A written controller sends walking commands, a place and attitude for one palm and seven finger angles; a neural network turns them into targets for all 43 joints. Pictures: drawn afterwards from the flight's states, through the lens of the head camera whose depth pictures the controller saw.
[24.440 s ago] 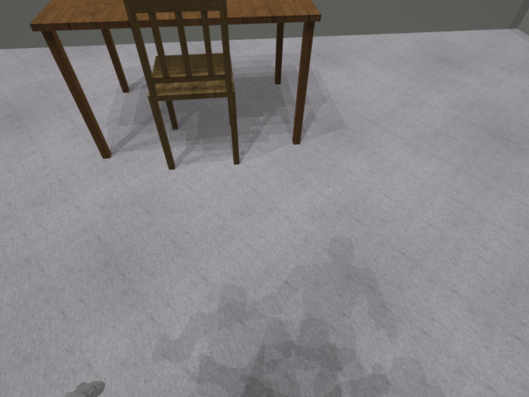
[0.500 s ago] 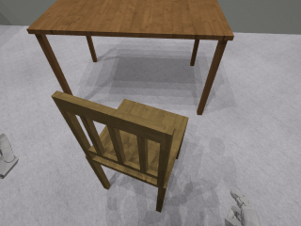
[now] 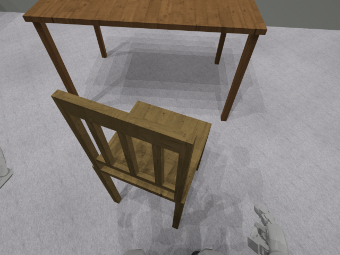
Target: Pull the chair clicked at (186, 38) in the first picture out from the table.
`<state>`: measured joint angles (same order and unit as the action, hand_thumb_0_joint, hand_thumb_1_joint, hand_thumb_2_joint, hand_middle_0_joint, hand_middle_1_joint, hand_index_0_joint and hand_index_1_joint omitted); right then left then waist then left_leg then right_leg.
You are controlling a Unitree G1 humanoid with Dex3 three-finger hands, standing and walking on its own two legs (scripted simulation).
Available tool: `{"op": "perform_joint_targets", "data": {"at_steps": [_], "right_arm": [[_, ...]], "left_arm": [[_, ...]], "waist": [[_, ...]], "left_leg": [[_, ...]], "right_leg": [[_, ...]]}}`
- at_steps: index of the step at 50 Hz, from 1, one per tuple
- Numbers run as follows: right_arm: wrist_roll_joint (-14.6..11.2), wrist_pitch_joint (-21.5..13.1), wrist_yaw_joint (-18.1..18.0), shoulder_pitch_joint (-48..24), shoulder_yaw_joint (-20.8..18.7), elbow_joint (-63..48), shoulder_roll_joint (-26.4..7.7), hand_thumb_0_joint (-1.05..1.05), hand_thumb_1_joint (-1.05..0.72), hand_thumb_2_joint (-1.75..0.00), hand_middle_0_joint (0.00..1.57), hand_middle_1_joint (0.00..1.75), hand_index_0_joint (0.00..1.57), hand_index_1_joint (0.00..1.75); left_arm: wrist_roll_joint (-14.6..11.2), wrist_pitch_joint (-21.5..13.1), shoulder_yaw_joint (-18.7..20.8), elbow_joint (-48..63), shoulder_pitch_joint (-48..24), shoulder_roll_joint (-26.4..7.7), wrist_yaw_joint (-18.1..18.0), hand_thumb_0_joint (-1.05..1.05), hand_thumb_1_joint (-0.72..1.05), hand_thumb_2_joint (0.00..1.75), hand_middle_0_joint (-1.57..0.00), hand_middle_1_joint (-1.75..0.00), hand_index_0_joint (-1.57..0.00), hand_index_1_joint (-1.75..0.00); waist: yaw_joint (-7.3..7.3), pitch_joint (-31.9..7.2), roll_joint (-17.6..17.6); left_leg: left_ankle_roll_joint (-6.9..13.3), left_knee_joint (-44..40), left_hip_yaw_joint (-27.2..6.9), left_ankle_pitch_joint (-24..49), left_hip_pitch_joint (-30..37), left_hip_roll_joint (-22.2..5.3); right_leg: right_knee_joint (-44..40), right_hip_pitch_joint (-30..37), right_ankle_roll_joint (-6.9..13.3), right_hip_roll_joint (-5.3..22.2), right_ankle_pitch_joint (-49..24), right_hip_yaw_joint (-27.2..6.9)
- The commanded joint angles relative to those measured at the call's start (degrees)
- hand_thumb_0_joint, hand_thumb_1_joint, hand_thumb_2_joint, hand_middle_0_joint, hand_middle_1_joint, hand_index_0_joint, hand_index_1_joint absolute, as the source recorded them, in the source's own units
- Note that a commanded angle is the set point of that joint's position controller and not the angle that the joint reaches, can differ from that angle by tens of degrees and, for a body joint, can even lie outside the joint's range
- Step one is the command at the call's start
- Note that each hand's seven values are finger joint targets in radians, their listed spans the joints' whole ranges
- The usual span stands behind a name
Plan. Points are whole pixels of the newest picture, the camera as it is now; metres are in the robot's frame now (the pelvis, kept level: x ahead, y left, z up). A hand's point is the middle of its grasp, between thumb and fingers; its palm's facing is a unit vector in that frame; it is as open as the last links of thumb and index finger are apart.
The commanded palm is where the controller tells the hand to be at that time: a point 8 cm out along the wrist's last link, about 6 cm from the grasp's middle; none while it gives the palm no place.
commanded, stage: step back with the hand held close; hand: left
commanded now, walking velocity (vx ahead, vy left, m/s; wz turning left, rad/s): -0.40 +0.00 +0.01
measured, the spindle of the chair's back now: (129, 154) +0.40 +0.15 -0.08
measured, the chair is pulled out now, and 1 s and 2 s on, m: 0.60 0.60 0.60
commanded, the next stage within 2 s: stop stepping back and stand still in 0.74 s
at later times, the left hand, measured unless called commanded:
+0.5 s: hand (26, 197) +0.17 +0.22 +0.18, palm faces +0.35 -0.79 -0.50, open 7.4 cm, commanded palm +0.10 +0.27 +0.19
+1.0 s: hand out of the picture +0.02 +0.19 +0.18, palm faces +0.41 -0.76 -0.50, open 7.4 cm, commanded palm -0.03 +0.23 +0.19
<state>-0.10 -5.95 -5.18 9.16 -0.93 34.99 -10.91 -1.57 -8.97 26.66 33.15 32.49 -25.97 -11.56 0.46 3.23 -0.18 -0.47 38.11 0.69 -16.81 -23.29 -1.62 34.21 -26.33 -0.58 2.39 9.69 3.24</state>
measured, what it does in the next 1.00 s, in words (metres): walks backwards: right foot, then left foot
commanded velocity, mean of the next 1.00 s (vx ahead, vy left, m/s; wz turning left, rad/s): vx -0.27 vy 0.02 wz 0.01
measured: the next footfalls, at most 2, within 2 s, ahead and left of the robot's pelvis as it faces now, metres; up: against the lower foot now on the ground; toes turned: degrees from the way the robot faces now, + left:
right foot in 0.40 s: -0.05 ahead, -0.14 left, +0.00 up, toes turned -1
left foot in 0.70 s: -0.02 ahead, +0.10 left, +0.00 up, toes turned +0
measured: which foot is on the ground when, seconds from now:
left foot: down 0.00-0.50, up 0.52-0.68, down 0.70-0.92, up 0.94-1.00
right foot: down 0.00-0.20, up 0.22-0.38, down 0.40-1.00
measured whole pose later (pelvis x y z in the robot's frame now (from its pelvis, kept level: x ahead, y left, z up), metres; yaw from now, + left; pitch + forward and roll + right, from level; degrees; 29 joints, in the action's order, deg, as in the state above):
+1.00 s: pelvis -0.17 -0.07 +0.01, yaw +0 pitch -1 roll +1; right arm -0.4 -5.4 -2.8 11.4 -0.2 37.0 -11.1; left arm -2.5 -9.6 22.9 31.4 34.4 -23.9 -9.8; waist 1.5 2.1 -0.4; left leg -2.1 52.9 -1.7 -22.5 -27.9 -0.7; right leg 33.2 -19.1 3.2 -0.3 13.9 2.6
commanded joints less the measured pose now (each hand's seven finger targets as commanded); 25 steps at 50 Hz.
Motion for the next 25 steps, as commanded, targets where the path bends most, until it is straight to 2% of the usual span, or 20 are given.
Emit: {"op": "perform_joint_targets", "data": {"at_steps": [1, 2, 3, 4, 6, 7, 8, 9, 10, 11, 13, 14, 16, 18, 20, 21, 22, 23, 24, 25], "right_arm": [[0.1, -2.4, -0.4, -1.2, -3.6, -7.4, -7.5, 0.0, -0.9, -0.9, 0.2, 0.3, 0.2, 0.3], [0.4, -1.9, -0.1, -1.0, -3.6, -6.8, -7.4, 0.0, -0.9, -0.9, 0.2, 0.3, 0.2, 0.3], [0.7, -1.4, -0.1, -1.4, -3.8, -5.8, -7.7, 0.0, -0.9, -0.9, 0.2, 0.3, 0.2, 0.3], [0.7, -0.9, 0.2, -1.5, -3.2, -5.7, -6.8, 0.0, -0.9, -0.9, 0.2, 0.3, 0.2, 0.3], [0.9, -0.4, 0.2, -2.6, -2.5, -5.7, -7.1, 0.0, -0.9, -0.9, 0.2, 0.3, 0.2, 0.3], [0.9, -0.2, 0.0, -3.1, -2.6, -6.1, -7.6, 0.0, -0.9, -0.9, 0.2, 0.3, 0.2, 0.3], [0.6, -0.3, -0.5, -4.4, -3.1, -6.7, -8.7, 0.0, -0.9, -0.9, 0.2, 0.3, 0.2, 0.3], [0.4, -1.0, -0.6, -4.3, -2.5, -8.0, -8.5, 0.0, -0.9, -0.9, 0.2, 0.3, 0.2, 0.3], [0.1, -1.7, -0.9, -4.6, -3.0, -8.7, -9.2, 0.0, -0.9, -0.9, 0.2, 0.3, 0.2, 0.3], [0.1, -2.3, -1.0, -3.7, -3.1, -8.9, -8.4, 0.0, -0.9, -0.9, 0.2, 0.3, 0.2, 0.3], [-0.1, -3.5, -0.7, -3.6, -3.7, -7.9, -8.4, 0.0, -0.9, -0.9, 0.2, 0.3, 0.2, 0.3], [0.4, -4.2, -0.3, -2.8, -3.3, -6.7, -8.2, 0.0, -0.9, -0.9, 0.2, 0.3, 0.2, 0.3], [1.2, -5.5, 0.3, -1.7, -2.8, -4.4, -8.3, 0.0, -0.9, -0.9, 0.2, 0.3, 0.2, 0.3], [1.7, -6.3, 0.6, -1.7, -2.7, -2.6, -8.5, 0.0, -0.9, -0.9, 0.2, 0.3, 0.2, 0.3], [1.5, -6.1, 1.3, -2.4, -2.6, -2.8, -8.6, 0.0, -0.9, -0.9, 0.2, 0.3, 0.2, 0.3], [1.3, -5.3, 1.5, -3.0, -2.6, -3.3, -8.4, 0.0, -0.9, -0.9, 0.2, 0.3, 0.2, 0.3], [0.7, -4.8, 1.7, -3.4, -3.2, -4.2, -8.5, 0.0, -0.9, -0.9, 0.2, 0.3, 0.2, 0.3], [0.1, -4.3, 1.9, -3.9, -3.7, -5.1, -8.4, 0.0, -0.9, -0.9, 0.2, 0.3, 0.2, 0.3], [-0.4, -3.1, 1.9, -3.7, -3.7, -6.4, -7.5, 0.0, -0.9, -0.9, 0.2, 0.3, 0.2, 0.3], [-1.0, -2.1, 1.8, -4.2, -3.8, -7.5, -6.9, 0.0, -0.9, -0.9, 0.2, 0.3, 0.2, 0.3]], "left_arm": [[-0.3, -3.4, 6.3, 10.5, -1.3, -8.5, -1.3, 0.0, 0.9, 0.9, -0.2, -0.3, -0.2, -0.3], [-0.1, -3.2, 6.2, 9.8, -1.5, -9.0, -1.6, 0.0, 0.9, 0.9, -0.2, -0.3, -0.2, -0.3], [0.1, -3.1, 7.7, 9.8, -1.7, -11.2, -2.2, 0.0, 0.9, 0.9, -0.2, -0.3, -0.2, -0.3], [0.1, -2.9, 5.8, 9.5, -1.6, -9.3, -2.2, 0.0, 0.9, 0.9, -0.2, -0.3, -0.2, -0.3], [0.5, -3.3, 6.2, 9.9, -1.4, -9.5, -2.2, 0.0, 0.9, 0.9, -0.2, -0.3, -0.2, -0.3], [0.5, -3.6, 7.0, 9.6, -0.5, -9.8, -2.1, 0.0, 0.9, 0.9, -0.2, -0.3, -0.2, -0.3], [0.9, -4.3, 8.4, 10.8, -0.2, -11.5, -2.3, 0.0, 0.9, 0.9, -0.2, -0.3, -0.2, -0.3], [0.9, -4.8, 7.1, 11.7, -0.1, -9.1, -1.7, 0.0, 0.9, 0.9, -0.2, -0.3, -0.2, -0.3], [1.3, -5.0, 7.7, 11.4, -0.7, -8.7, -1.5, 0.0, 0.9, 0.9, -0.2, -0.3, -0.2, -0.3], [1.1, -4.9, 7.1, 11.0, -1.2, -8.1, -1.2, 0.0, 0.9, 0.9, -0.2, -0.3, -0.2, -0.3], [0.3, -4.8, 7.3, 11.0, 0.1, -9.4, -0.9, 0.0, 0.9, 0.9, -0.2, -0.3, -0.2, -0.3], [-0.4, -5.3, 5.4, 11.6, 0.9, -7.3, -0.4, 0.0, 0.9, 0.9, -0.2, -0.3, -0.2, -0.3], [-0.7, -6.4, 4.7, 12.5, 0.8, -7.3, 0.1, 0.0, 0.9, 0.9, -0.2, -0.3, -0.2, -0.3], [-0.4, -7.1, 4.3, 13.2, -1.6, -8.1, 0.4, 0.0, 0.9, 0.9, -0.2, -0.3, -0.2, -0.3], [-0.6, -7.3, 3.6, 14.1, -3.8, -7.9, 0.7, 0.0, 0.9, 0.9, -0.2, -0.3, -0.2, -0.3], [-0.7, -7.2, 4.1, 14.3, -3.9, -8.5, 0.8, 0.0, 0.9, 0.9, -0.2, -0.3, -0.2, -0.3], [-0.9, -7.0, 4.2, 14.7, -2.9, -8.4, 1.3, 0.0, 0.9, 0.9, -0.2, -0.3, -0.2, -0.3], [-1.2, -6.8, 6.3, 13.7, 0.8, -10.2, 1.6, 0.0, 0.9, 0.9, -0.2, -0.3, -0.2, -0.3], [-1.9, -6.4, 6.3, 11.9, 3.7, -9.6, 2.1, 0.0, 0.9, 0.9, -0.2, -0.3, -0.2, -0.3], [-1.9, -6.3, 7.0, 11.2, 4.1, -10.8, 2.1, 0.0, 0.9, 0.9, -0.2, -0.3, -0.2, -0.3]], "waist": [[-0.53, -11.0, -3.5], [-0.7, -10.8, -6.6], [-0.53, -11.4, -7.2], [-0.84, -11.7, -8.7], [-0.92, -11.0, -7.3], [-0.72, -9.8, -3.6], [-0.24, -9.0, 5.0], [-0.36, -9.1, 12.8], [-0.36, -8.1, 17.1], [-0.44, -6.8, 15.8], [0.28, -8.3, 9.6], [0.65, -8.5, 10.9], [0.45, -10.2, 14.2], [0.4, -12.0, 15.9], [0.8, -15.1, 15.3], [1.11, -16.8, 14.0], [1.43, -18.6, 10.6], [1.87, -20.1, 6.2], [1.26, -19.9, 0.1], [0.47, -18.5, -6.3]], "left_leg": [[0.9, -3.6, -2.5, -10.4, -5.4, -1.2], [0.4, 0.1, -1.8, -11.9, -2.0, 0.6], [0.1, 3.7, -1.1, -10.8, 1.3, 1.1], [0.2, 4.9, -1.1, -8.7, 4.7, 1.5], [1.3, -4.0, -3.1, -5.1, 6.4, -0.3], [2.3, -10.5, -6.1, -3.7, 4.4, -2.8], [3.5, -16.4, -10.3, -4.4, -0.6, -7.2], [5.3, -22.5, -13.7, -10.1, -10.1, -12.4], [7.3, -26.7, -16.6, -19.0, -21.7, -16.5], [7.8, -25.0, -16.7, -12.6, -21.7, -16.4], [6.5, -17.6, -14.2, 5.9, -10.1, -14.6], [6.4, -16.4, -13.7, 13.5, -3.3, -13.7], [7.2, -15.4, -14.7, 27.7, 7.6, -14.1], [6.8, -13.3, -14.1, 39.9, 15.3, -14.3], [5.8, -10.2, -12.5, 46.4, 21.5, -14.0], [4.8, -8.5, -10.8, 46.2, 22.2, -13.1], [3.2, -6.7, -8.2, 42.5, 21.0, -11.5], [2.0, -4.3, -6.1, 35.8, 19.2, -9.0], [0.5, -0.7, -2.1, 27.2, 15.8, -5.9], [-1.0, 4.1, 0.9, 14.0, 9.3, -1.9]], "right_leg": [[-10.4, 11.2, 4.0, 9.3, -5.4, -14.1], [-15.7, 7.2, 5.3, 12.0, 2.0, -16.1], [-18.6, 4.9, 7.0, 14.6, 5.8, -18.1], [-19.5, 3.0, 7.4, 15.6, 7.3, -16.6], [-16.1, 3.1, 5.1, 12.2, 6.3, -10.3], [-12.9, 4.2, 2.8, 8.1, 7.7, -7.7], [-7.4, 7.1, 1.2, 4.3, 9.5, -5.4], [2.5, 14.9, -0.1, 0.5, 10.6, -2.5], [11.7, 23.5, -0.6, -2.4, 9.4, -1.9], [14.6, 22.4, -0.2, -2.3, 7.8, -2.9], [9.6, 15.3, 0.6, -1.1, 8.5, -4.0], [5.6, 11.9, 0.7, -1.0, 10.5, -2.8], [-0.1, 8.3, 0.4, -1.5, 11.5, -2.4], [-5.8, 8.2, 0.5, -1.5, 8.0, -2.9], [-11.8, 9.2, 0.4, -2.0, 2.6, -3.2], [-14.1, 11.5, 0.3, -1.9, -1.3, -2.6], [-14.1, 14.0, 0.5, -1.9, -6.0, -2.0], [-15.1, 16.3, 0.9, -0.3, -14.2, -2.5], [-14.4, 16.5, 2.1, 3.8, -24.7, -4.7], [-13.3, 17.1, 4.4, 10.1, -36.6, -9.9]]}}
